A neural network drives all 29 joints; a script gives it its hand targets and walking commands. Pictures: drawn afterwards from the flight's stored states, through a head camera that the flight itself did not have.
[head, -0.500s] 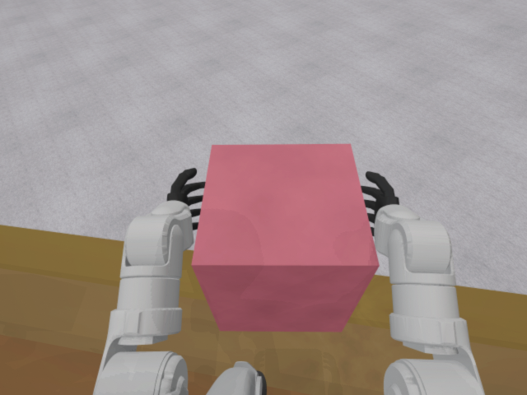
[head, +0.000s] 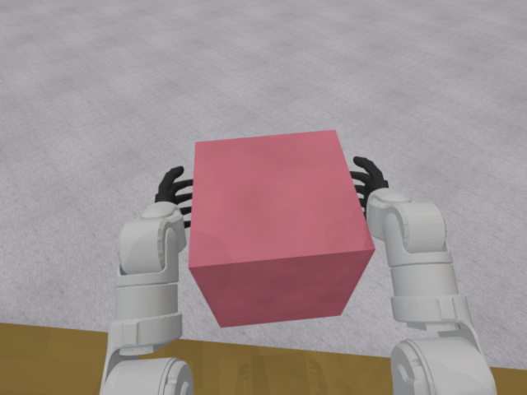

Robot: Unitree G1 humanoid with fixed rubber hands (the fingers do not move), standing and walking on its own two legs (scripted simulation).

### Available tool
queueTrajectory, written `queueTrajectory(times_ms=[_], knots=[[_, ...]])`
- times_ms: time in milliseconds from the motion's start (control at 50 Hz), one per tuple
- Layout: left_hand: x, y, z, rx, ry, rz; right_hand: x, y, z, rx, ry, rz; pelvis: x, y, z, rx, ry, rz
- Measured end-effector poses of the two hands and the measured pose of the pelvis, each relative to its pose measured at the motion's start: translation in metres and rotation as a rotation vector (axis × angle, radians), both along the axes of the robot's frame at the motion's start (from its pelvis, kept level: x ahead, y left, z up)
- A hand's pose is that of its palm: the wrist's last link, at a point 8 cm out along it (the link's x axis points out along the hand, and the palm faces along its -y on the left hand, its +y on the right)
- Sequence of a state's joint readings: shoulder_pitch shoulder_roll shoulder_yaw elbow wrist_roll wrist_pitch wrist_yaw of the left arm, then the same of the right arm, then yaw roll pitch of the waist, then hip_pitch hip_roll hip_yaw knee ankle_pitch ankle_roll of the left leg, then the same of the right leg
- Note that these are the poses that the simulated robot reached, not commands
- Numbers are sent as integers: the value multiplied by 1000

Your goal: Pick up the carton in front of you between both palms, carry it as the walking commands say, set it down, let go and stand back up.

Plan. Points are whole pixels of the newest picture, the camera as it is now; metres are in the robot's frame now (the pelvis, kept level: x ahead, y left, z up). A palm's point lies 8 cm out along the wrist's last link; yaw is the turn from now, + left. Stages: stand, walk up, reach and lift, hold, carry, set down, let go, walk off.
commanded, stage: carry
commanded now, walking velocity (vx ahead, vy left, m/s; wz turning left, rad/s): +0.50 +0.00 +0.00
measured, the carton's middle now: (273, 235) +0.35 +0.00 +0.06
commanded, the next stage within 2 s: none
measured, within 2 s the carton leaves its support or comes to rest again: neither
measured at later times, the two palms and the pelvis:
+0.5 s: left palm (205, 140) +0.74 +0.15 -0.04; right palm (318, 147) +0.71 -0.14 -0.05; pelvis +0.38 +0.04 -0.14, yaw -1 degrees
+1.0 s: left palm (214, 110) +1.09 +0.17 -0.16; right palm (294, 105) +1.11 -0.13 -0.16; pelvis +0.75 -0.01 -0.24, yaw +0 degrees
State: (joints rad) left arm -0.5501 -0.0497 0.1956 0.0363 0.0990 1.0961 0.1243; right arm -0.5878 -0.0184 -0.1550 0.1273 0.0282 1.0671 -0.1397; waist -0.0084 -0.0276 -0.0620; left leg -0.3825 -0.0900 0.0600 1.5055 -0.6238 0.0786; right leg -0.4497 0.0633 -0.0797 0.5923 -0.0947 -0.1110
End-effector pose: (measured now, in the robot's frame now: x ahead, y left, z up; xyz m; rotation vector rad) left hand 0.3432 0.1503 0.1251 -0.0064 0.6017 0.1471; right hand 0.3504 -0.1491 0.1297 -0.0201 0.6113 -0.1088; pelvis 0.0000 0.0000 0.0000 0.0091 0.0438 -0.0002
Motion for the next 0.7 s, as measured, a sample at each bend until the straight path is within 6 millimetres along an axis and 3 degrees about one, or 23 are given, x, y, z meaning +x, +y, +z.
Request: queueTrajectory(times_ms=[60, 180, 260, 340, 380, 420, 560, 700], knots=[[35, 14, -29, 2, 49, 38, 48, 14, -27, -6, 47, 41, 40, -7, -20, -21, 13, -9], [108, 28, -72, -5, 154, 67, 126, 28, -77, 18, 154, 50, 121, -9, -32, -20, 21, -6], [176, 30, -84, 13, 132, 51, 184, 31, -99, 41, 132, 29, 183, 1, -48, -22, 22, -16], [257, 33, -98, 13, 56, 19, 253, 33, -116, 41, 55, 0, 259, 15, -84, -35, 5, -18], [302, 29, -111, 7, 10, -25, 287, 29, -125, 19, 8, -32, 300, 22, -112, -40, -11, -9], [340, 22, -130, -2, 21, -52, 315, 22, -140, -15, 19, -50, 329, 24, -128, 9, -13, 2], [437, -4, -186, 3, 164, -115, 393, -2, -195, 13, 163, -125, 418, 38, -142, 7, 29, -12], [536, -11, -210, -38, 104, -82, 504, -10, -207, 5, 102, -116, 520, 25, -164, 10, 36, 5]])
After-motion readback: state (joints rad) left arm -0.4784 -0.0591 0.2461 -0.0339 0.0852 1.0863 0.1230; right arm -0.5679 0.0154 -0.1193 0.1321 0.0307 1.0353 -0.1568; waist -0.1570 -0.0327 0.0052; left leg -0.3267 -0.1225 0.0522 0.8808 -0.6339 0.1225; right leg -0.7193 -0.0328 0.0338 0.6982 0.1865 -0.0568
